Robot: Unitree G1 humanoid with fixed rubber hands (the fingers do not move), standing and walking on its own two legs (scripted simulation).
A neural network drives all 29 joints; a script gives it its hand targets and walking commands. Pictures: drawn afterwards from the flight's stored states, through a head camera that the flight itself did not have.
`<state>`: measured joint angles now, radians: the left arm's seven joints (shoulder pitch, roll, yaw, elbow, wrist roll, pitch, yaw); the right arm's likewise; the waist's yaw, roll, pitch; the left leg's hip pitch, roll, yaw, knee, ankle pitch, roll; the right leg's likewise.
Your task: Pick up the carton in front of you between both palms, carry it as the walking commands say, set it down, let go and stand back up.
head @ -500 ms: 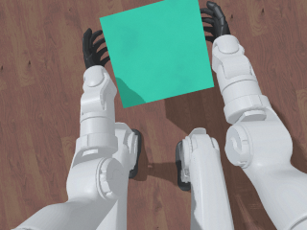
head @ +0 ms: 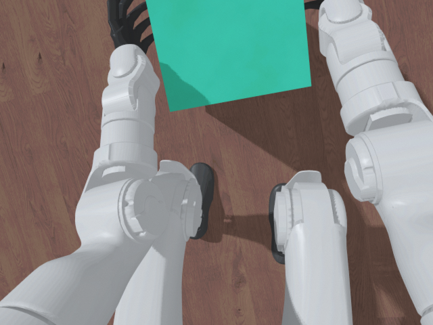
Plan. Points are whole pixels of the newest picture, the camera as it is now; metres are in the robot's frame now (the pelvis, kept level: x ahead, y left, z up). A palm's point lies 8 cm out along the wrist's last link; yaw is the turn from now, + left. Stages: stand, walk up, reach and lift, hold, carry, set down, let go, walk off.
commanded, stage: set down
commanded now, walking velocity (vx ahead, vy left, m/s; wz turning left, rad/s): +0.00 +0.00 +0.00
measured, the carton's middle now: (228, 43) +0.53 +0.02 -0.25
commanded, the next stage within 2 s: none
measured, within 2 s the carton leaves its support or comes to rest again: rests again in 0.54 s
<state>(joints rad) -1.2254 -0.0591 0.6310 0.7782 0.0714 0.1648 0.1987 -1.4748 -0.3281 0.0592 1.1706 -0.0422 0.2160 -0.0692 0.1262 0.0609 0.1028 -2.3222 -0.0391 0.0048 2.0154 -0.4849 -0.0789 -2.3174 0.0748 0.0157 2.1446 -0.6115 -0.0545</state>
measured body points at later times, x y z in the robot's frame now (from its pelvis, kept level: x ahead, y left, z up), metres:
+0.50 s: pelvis +0.00 +0.00 -0.01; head +0.35 -0.06 +0.26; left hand +0.52 +0.17 -0.16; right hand +0.57 -0.13 -0.18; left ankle +0.14 +0.13 -0.36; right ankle +0.08 -0.09 -0.36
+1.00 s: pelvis +0.00 +0.01 -0.02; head +0.36 -0.06 +0.24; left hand +0.53 +0.18 -0.17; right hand +0.57 -0.13 -0.20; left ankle +0.14 +0.13 -0.36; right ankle +0.08 -0.09 -0.36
